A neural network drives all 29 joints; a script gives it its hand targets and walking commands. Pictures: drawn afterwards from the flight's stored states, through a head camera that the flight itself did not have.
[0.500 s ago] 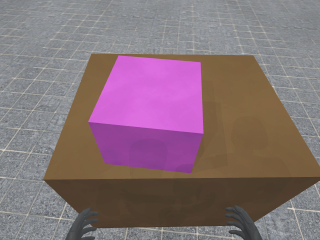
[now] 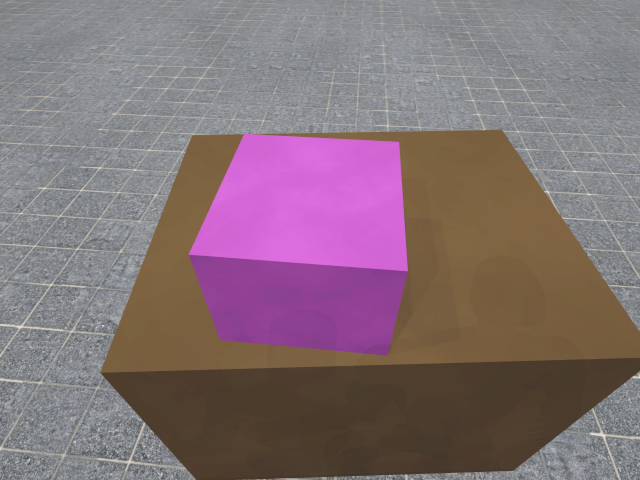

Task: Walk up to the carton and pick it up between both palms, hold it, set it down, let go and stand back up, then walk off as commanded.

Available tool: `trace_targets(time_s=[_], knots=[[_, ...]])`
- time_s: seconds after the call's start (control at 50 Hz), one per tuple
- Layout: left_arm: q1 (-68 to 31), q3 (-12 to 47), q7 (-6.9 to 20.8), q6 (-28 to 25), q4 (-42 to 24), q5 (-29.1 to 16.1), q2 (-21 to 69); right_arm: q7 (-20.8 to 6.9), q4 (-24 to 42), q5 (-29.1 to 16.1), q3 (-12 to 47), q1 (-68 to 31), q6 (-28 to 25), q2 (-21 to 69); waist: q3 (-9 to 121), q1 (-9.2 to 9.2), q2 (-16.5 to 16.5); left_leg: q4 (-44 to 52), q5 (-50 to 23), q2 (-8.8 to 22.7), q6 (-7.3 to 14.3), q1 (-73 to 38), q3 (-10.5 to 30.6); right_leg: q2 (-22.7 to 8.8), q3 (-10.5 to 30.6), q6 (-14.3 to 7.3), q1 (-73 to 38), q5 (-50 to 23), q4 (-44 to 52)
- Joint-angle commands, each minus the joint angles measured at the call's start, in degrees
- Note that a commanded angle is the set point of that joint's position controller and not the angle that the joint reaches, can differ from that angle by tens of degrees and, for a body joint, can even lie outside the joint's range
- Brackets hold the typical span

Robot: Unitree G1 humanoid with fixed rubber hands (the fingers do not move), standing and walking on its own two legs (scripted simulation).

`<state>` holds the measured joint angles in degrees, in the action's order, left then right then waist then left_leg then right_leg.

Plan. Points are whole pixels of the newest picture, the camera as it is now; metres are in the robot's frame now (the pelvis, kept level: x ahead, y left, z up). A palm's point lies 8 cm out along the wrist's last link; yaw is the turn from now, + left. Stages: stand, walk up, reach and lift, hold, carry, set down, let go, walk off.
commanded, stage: stand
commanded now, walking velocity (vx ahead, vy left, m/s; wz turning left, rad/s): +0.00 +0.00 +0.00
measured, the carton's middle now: (311, 238) +0.51 +0.03 +0.00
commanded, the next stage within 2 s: walk off in 1.84 s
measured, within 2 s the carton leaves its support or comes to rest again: neither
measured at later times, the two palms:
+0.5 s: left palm out of the picture +0.04 +0.31 -0.11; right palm out of the picture +0.05 -0.28 -0.11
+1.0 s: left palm out of the picture +0.05 +0.31 -0.11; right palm out of the picture +0.06 -0.28 -0.11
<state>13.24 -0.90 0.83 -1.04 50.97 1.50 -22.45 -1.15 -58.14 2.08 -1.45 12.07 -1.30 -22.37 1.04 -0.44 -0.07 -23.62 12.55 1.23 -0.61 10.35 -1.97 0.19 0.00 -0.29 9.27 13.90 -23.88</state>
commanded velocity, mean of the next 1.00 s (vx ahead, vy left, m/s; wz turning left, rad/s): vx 0.00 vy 0.00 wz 0.00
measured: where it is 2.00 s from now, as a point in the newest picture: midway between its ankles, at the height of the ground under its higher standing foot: outside the picture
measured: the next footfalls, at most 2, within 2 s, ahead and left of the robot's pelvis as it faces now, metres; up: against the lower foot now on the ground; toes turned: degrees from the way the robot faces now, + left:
none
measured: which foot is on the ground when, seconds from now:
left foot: down 0.00-1.00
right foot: down 0.00-1.00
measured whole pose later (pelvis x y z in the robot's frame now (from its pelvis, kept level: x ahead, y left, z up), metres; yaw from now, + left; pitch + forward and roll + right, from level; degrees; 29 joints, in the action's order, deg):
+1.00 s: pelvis -0.01 +0.02 +0.00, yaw +0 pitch -2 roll +0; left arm 9.4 0.9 -0.1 -1.1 60.4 0.8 -20.4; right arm -0.6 -63.7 0.7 -0.8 7.2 -0.7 -19.8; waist -1.3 -0.4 -0.1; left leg -19.3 9.4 -0.1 0.8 7.9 -2.1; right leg -1.1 0.8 1.2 6.9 10.5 -19.4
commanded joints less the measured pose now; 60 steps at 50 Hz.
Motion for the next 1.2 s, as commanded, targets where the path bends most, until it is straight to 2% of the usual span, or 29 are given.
trace_targets(time_s=[0.0, 0.1, 0.16, 0.24, 0.26, 0.28, 0.3, 0.32, 0.38, 0.46, 0.52, 0.56, 0.58, 0.6, 0.62, 0.66, 0.68, 0.74, 0.76, 0.78, 0.84, 0.86, 0.88, 0.9, 1.0, 1.06, 1.08, 1.1, 1.18], knots=[[-4.0, -1.9, -0.8, -1.9, -2.5, -0.7, -10.9, 0.7, 4.2, -0.3, -1.2, -6.7, -1.0, -8.8, 1.9, -0.13, -0.2, 3.4, -10.7, 5.4, 2.5, -2.7, 6.0, -6.3, 6.3, -1.2, 1.1, -9.2, 4.1], [-3.9, -1.2, -0.9, -1.0, 1.4, -0.4, -9.7, 0.9, 0.7, -0.1, -1.2, -5.1, -0.9, -10.9, 0.3, 0.10, -1.8, 5.3, -5.0, 5.4, 2.3, -1.2, 6.4, -5.9, 5.6, -1.6, -0.3, -7.4, 5.7], [-3.3, -0.9, -0.9, -1.0, 2.7, -0.8, -10.0, 1.1, 0.5, -0.2, -1.3, -5.8, -0.6, -9.7, -0.9, -0.37, 1.6, 6.2, -3.2, 5.3, 2.9, -0.9, 6.4, -6.8, 6.0, -1.5, 0.1, -5.1, 6.6], [-3.9, -0.9, -1.0, -1.3, 3.7, -0.3, -9.7, 0.8, 0.1, -0.3, -1.6, -5.0, -1.0, -9.5, -1.0, 0.31, -0.7, 6.8, -1.5, 5.6, 2.9, -2.1, 6.4, -6.3, 6.6, -1.3, 1.8, -2.6, 7.2], [-3.7, -0.8, -1.1, -1.2, 4.2, -0.4, -11.1, 1.0, -0.2, -0.7, -1.0, -3.0, -0.9, -8.5, -3.8, 0.79, 1.2, 7.1, -2.1, 5.2, 2.7, -0.2, 7.1, -6.3, 7.2, -1.5, 2.1, -3.0, 7.3], [-3.6, -0.8, -0.9, -1.4, 4.4, -0.4, -10.5, 1.0, -0.7, -0.3, -1.8, -5.4, -1.0, -11.0, 0.5, -0.53, -1.1, 6.3, -1.7, 5.2, 2.9, -1.5, 6.4, -6.1, 6.5, -1.5, 0.5, -5.6, 6.8], [-4.8, -0.7, -0.8, -1.4, 4.4, -0.1, -9.7, 1.0, -0.4, -0.4, -1.7, -3.9, -0.9, -9.4, -3.1, 1.30, 0.2, 6.8, -2.9, 5.5, 3.3, 0.4, 6.9, -6.9, 6.9, -2.0, 1.2, -4.6, 7.7], [-4.6, -1.1, -0.9, -1.8, 4.2, -0.7, -11.3, 0.7, -0.5, -0.2, -1.4, -5.3, -1.5, -10.2, 0.6, -0.50, 1.4, 6.6, -5.0, 5.9, 3.2, -2.2, 7.6, -6.5, 6.2, -1.6, 0.0, -5.3, 6.3], [-3.2, -0.1, -1.1, -1.4, 4.9, -0.7, -8.6, 0.7, -1.1, -0.9, -1.6, -5.3, -0.8, -9.2, -0.6, -0.30, 1.5, 6.7, -8.5, 6.1, 3.0, -3.5, 7.5, -6.6, 5.5, -1.6, 1.5, -6.5, 6.4], [-5.0, -0.6, -1.4, -1.1, 5.7, -0.7, -10.1, 1.4, -1.2, -0.4, -2.1, -7.2, -0.5, -9.7, -2.9, -0.12, -2.4, 8.4, -2.5, 5.2, 3.3, -0.9, 6.8, -6.7, 7.0, -0.8, 1.6, -4.9, 7.5], [-5.7, -1.3, -1.4, -0.9, 5.4, -0.9, -10.7, 0.6, -2.0, -0.4, -1.3, -5.6, -0.9, -9.7, -2.1, 0.23, 1.2, 9.8, 1.8, 6.2, 3.0, -0.3, 7.9, -6.5, 6.3, -0.9, 0.6, -2.8, 6.9], [-2.3, -0.6, -1.0, -0.9, 6.7, -1.2, -9.9, 0.8, -2.1, -0.9, -1.4, -5.9, -0.7, -9.4, -1.6, -0.78, -3.6, 9.6, 1.9, 5.6, 2.6, -0.1, 6.9, -6.4, 6.6, -1.0, 0.2, -3.2, 7.4], [-3.9, -0.7, -1.2, -0.9, 6.6, -0.6, -10.9, 1.1, -2.4, -1.0, -1.2, -6.3, -0.4, -8.4, -0.6, 0.10, -2.7, 10.4, 3.6, 5.7, 2.4, 0.3, 7.2, -5.9, 6.0, -1.0, -0.5, -4.1, 7.0], [-6.1, -1.1, -1.5, -0.7, 6.2, 0.0, -10.3, 1.1, -2.1, -1.2, -1.5, -6.2, -0.9, -9.9, -1.4, 1.49, -1.1, 9.9, 1.2, 6.2, 2.2, -1.1, 7.4, -6.6, 6.3, -1.4, 1.7, -3.4, 7.1], [-3.0, -0.5, -1.0, -1.0, 5.9, -0.4, -9.4, 1.2, -1.6, -1.4, -1.7, -6.7, -0.9, -9.3, -0.2, -0.26, -1.6, 9.7, 3.7, 6.3, 2.4, -1.0, 8.0, -5.5, 5.2, -0.6, 0.0, -4.1, 7.1], [-2.9, -1.0, -1.5, -0.9, 7.0, -0.4, -10.7, 1.3, -2.8, -0.8, -1.7, -6.3, -0.4, -10.0, -2.9, -0.20, 0.7, 11.7, 2.8, 7.3, 3.2, -1.6, 9.9, -5.9, 5.5, -1.2, 1.4, -4.8, 5.7], [-3.2, -0.3, -1.1, -0.8, 6.3, -0.6, -9.8, 1.2, -2.4, -1.2, -1.4, -7.0, -0.5, -10.8, -1.9, -0.72, -2.8, 10.2, 1.2, 6.4, 2.6, -1.4, 8.0, -6.5, 6.0, -1.1, 1.7, -5.4, 6.7], [-5.3, -0.7, -1.1, -1.8, 5.5, -0.3, -9.5, 1.2, -2.3, -1.0, -0.9, -6.7, -0.5, -8.3, 0.9, 0.72, -2.8, 8.4, -2.7, 6.0, 2.4, -3.6, 5.6, -6.9, 7.6, -1.6, 0.0, -5.5, 8.0], [-5.2, -0.9, -1.5, -1.4, 6.3, -0.1, -10.7, 1.4, -2.1, -1.2, -1.1, -7.0, -0.5, -8.6, 0.6, 1.08, 2.0, 8.2, -4.1, 6.7, 2.7, -4.3, 6.9, -6.8, 6.1, -1.1, 0.9, -5.6, 7.7], [-4.4, -0.5, -1.3, -1.3, 6.4, -0.5, -8.6, 1.4, -2.9, -0.7, -1.2, -6.1, -0.8, -9.4, 0.8, -0.72, -0.5, 7.9, -2.6, 6.0, 2.7, -3.4, 6.6, -7.1, 7.1, -1.3, -1.1, -7.7, 8.0], [-3.3, -0.2, -1.6, -1.3, 7.5, -0.7, -8.9, 1.5, -2.5, -1.1, -1.7, -7.9, -0.4, -9.6, 0.0, -0.46, 2.8, 6.1, -9.7, 6.6, 3.5, -5.6, 7.1, -7.5, 6.0, -1.5, 1.0, -7.7, 8.0], [-4.3, -0.4, -1.5, -1.1, 6.9, -0.5, -9.0, 1.1, -2.2, -0.9, -1.5, -7.2, -0.7, -9.2, -0.3, 0.24, -0.2, 6.3, -7.9, 6.1, 2.8, -5.3, 6.2, -7.2, 7.3, -1.0, 0.2, -9.0, 8.6], [-6.5, -0.2, -1.6, -1.1, 6.2, -0.6, -9.7, 1.3, -1.5, -1.3, -1.3, -7.9, -0.3, -8.7, 0.3, 1.11, 2.5, 6.9, -10.0, 6.7, 3.2, -4.9, 7.6, -7.6, 6.7, -1.6, 0.4, -8.8, 6.9], [-4.8, -0.3, -1.6, -0.9, 6.3, -1.2, -8.4, 1.2, -1.7, -1.3, -1.6, -8.3, -0.4, -10.1, -0.3, -0.76, 0.0, 6.6, -9.3, 6.1, 3.0, -3.0, 7.2, -7.2, 6.2, -0.9, -1.6, -9.2, 8.2], [-4.8, -0.2, -1.6, -0.9, 7.0, -0.6, -9.9, 1.1, -2.9, -1.3, -1.3, -5.8, -0.2, -9.4, -0.8, -0.09, 2.1, 6.0, -11.4, 6.7, 2.2, -6.1, 6.2, -7.2, 5.6, -0.7, 0.0, -9.1, 7.5], [-5.0, -1.1, -1.8, -1.2, 7.4, -0.5, -10.8, 1.1, -1.8, -1.1, -1.0, -6.6, -0.8, -8.4, -1.1, 1.37, -1.5, 7.7, -5.5, 5.7, 2.3, -2.7, 6.3, -6.6, 6.4, -0.4, -2.2, -8.9, 9.0], [-6.0, -0.9, -1.7, -1.1, 7.8, -0.2, -10.4, 1.2, -2.5, -1.0, -1.6, -7.4, -0.5, -9.2, -1.1, 0.70, 1.2, 8.2, -5.8, 6.4, 2.6, -4.2, 6.6, -7.4, 6.5, -1.1, -0.4, -7.2, 8.7], [-4.9, -0.9, -2.0, -1.3, 7.0, -0.3, -9.0, 0.8, -2.1, -1.3, -1.0, -8.4, -0.5, -7.6, -0.3, 0.41, -1.3, 8.0, -6.7, 6.5, 2.5, -3.4, 6.9, -7.3, 6.6, -0.9, -1.9, -7.8, 8.5], [-5.3, -1.2, -1.9, -1.2, 8.1, -0.4, -10.7, 1.5, -2.1, -0.8, -1.3, -8.4, -0.4, -7.9, -1.9, -0.50, 1.4, 8.4, -5.9, 6.5, 3.1, -3.6, 6.8, -7.0, 5.9, -0.2, 0.8, -7.2, 8.1]])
